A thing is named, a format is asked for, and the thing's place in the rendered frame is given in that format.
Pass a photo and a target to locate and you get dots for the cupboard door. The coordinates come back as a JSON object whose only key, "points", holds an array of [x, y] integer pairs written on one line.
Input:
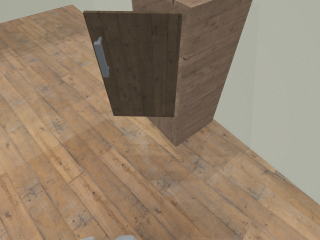
{"points": [[142, 51]]}

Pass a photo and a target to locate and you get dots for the handle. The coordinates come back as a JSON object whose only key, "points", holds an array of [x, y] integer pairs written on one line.
{"points": [[101, 58]]}

